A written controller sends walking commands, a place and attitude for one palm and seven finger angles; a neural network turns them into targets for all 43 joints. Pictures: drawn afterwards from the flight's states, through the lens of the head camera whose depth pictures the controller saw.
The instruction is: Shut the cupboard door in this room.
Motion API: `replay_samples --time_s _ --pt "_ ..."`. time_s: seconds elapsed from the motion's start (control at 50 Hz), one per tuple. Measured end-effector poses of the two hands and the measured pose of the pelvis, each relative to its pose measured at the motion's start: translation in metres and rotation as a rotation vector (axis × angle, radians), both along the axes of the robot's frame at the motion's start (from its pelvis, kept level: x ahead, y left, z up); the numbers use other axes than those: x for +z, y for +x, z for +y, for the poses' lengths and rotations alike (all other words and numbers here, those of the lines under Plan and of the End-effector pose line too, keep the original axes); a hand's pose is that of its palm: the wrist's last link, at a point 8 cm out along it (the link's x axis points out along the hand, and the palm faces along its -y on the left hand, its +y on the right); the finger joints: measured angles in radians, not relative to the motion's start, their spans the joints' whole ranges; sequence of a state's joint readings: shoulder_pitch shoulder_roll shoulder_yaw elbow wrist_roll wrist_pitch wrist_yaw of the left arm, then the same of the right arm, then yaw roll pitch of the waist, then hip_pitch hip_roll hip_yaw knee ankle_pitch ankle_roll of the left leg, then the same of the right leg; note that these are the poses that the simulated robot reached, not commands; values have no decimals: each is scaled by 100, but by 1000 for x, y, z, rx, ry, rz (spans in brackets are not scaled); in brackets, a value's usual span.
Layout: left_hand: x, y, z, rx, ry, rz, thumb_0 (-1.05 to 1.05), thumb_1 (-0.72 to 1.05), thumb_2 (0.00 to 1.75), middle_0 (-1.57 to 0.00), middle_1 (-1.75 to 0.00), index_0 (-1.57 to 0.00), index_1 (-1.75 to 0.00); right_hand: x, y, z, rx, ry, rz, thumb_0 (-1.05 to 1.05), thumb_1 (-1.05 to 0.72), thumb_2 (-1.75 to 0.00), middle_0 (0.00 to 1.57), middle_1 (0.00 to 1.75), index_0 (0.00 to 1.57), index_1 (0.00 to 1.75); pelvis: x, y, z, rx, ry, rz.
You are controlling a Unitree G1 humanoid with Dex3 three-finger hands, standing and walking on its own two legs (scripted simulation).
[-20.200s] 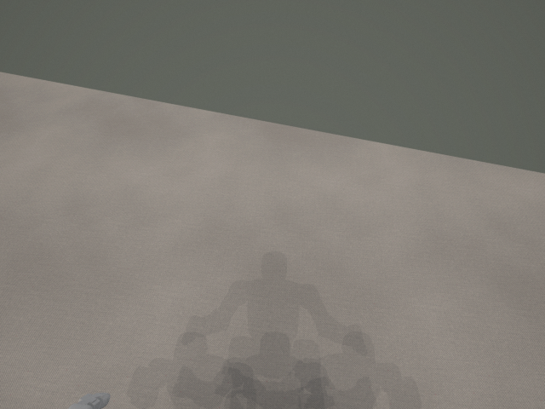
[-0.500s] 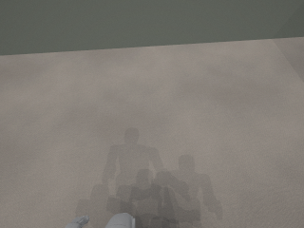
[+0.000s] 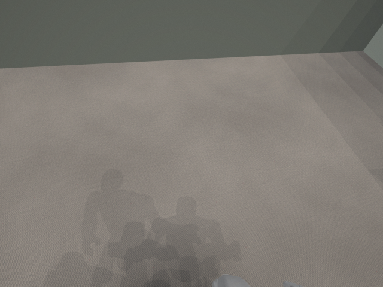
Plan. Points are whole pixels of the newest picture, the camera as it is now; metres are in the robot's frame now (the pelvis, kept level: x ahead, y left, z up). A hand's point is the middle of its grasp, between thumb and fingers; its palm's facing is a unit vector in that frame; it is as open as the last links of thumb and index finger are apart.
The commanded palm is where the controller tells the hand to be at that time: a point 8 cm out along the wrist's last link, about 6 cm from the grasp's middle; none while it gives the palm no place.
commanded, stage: turn or walk to find it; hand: left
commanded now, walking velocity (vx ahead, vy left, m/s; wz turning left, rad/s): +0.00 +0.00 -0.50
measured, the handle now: out of the picture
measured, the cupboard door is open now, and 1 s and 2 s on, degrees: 86 86 86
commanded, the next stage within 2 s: none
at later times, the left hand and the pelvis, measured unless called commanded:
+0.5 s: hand (153, 280) +0.15 +0.10 -0.15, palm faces -0.26 -0.93 -0.26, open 7.4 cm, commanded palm none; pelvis -0.01 -0.06 +0.00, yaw -15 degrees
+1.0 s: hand (121, 284) +0.14 +0.17 -0.18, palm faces -0.40 -0.89 -0.21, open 7.4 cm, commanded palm none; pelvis +0.00 +0.00 +0.00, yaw -29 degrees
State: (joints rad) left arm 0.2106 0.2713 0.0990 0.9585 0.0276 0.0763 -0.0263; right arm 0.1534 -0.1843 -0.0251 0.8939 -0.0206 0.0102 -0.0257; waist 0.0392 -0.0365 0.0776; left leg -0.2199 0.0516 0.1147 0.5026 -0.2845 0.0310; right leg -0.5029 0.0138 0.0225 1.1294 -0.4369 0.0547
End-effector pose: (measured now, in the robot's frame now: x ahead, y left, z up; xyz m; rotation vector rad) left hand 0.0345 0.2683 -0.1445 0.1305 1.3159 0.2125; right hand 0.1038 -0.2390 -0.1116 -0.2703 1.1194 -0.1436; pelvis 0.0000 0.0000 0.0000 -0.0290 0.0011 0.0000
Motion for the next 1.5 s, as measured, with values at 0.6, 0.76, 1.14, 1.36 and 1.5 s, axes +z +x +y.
replay_samples --time_s 0.6,0.76,1.14,1.36,1.5 --pt "25 110 -124 -413 12 -127 0 90 90 -20 -30 -20 -30 -30 -149 -83 -420 63 143 0 -91 -89 19 30 19 30 0 -13 -56 -301 50 -1" --pt "6 94 -90 -411 1 -43 0 90 90 -20 -30 -20 -30 -15 -112 -71 -421 16 30 0 -91 -89 20 30 20 30 -4 -9 -34 -369 27 10" --pt "4 144 -81 -610 2 6 0 91 90 -19 -30 -19 -29 -13 -190 2 -664 63 74 0 -91 -89 20 30 20 30 0 -4 -6 -587 9 1" --pt "16 181 -197 -833 -19 -185 0 91 90 -19 -30 -20 -29 -54 -299 4 -868 167 237 0 -91 -89 20 30 20 30 -17 -25 -45 -704 22 -11" --pt "28 163 -212 -866 -16 -114 0 90 90 -20 -30 -20 -30 -31 -283 -35 -894 142 138 0 -91 -89 19 30 19 30 3 -13 -71 -772 47 -19"
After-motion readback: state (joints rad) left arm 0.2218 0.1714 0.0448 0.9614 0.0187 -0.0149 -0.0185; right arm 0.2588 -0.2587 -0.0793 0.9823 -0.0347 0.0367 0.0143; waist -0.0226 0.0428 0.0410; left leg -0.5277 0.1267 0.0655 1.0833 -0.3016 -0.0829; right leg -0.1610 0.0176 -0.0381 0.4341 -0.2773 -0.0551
